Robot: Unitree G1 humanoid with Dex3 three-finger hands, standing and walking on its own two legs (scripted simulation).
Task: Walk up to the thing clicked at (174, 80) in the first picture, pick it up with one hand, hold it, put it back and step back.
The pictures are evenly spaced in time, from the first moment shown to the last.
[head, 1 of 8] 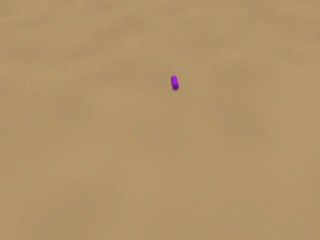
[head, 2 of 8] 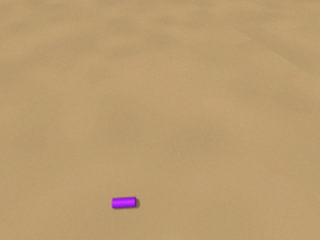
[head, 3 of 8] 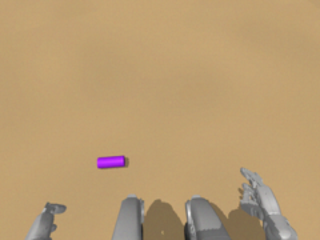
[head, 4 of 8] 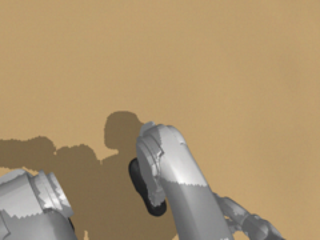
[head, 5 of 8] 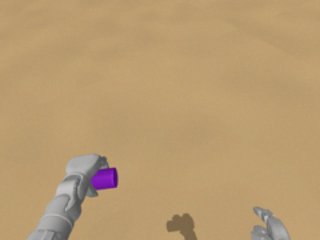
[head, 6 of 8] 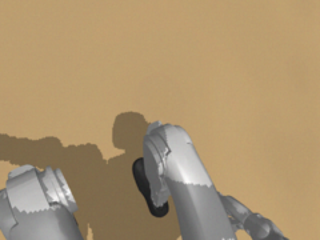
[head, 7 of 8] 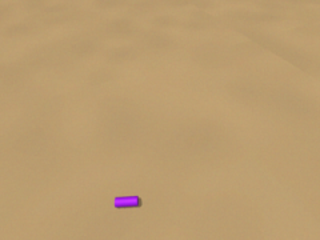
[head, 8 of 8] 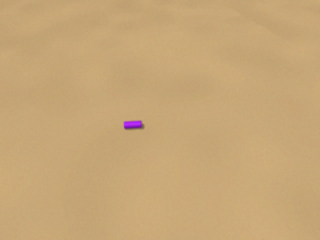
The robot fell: no
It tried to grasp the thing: yes
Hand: left
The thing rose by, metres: 0.69
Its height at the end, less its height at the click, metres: +0.00
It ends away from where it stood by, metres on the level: 0.01
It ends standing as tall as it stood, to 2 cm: yes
